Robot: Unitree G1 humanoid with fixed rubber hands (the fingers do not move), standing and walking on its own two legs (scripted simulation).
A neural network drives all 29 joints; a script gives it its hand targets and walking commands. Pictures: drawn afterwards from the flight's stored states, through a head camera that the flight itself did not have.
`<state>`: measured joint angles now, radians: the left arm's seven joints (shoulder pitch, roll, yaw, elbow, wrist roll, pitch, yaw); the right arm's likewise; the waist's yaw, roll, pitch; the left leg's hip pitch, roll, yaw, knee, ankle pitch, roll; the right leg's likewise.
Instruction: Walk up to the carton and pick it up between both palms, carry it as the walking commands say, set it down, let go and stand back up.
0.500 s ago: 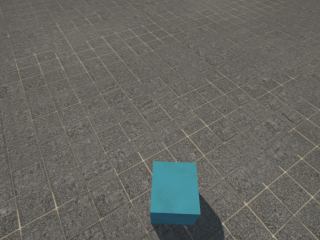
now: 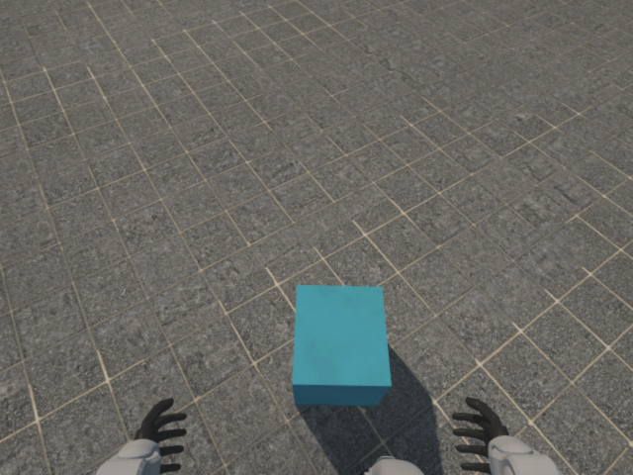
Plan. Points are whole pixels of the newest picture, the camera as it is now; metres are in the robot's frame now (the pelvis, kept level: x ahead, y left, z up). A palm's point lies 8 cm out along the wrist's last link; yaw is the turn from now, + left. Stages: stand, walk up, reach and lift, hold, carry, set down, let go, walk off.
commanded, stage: reach and lift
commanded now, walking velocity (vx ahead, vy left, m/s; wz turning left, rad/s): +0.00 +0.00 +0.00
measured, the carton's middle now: (337, 347) +0.46 -0.08 -0.63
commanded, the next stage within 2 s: none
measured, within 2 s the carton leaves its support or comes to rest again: neither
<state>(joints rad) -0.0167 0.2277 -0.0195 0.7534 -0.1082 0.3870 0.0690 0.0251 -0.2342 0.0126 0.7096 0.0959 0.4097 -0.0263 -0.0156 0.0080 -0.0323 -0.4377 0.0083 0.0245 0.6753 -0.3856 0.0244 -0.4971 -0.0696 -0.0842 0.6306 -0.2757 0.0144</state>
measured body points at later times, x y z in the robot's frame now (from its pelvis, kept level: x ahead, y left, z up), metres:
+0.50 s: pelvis -0.05 -0.03 -0.04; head +0.09 -0.03 +0.39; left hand +0.16 +0.19 -0.16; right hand +0.18 -0.25 -0.16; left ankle -0.03 +0.10 -0.72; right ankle +0.02 -0.15 -0.72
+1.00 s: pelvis -0.10 -0.04 -0.08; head +0.12 -0.05 +0.31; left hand +0.30 +0.17 -0.18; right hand +0.31 -0.26 -0.19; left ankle -0.03 +0.10 -0.72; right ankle +0.02 -0.15 -0.72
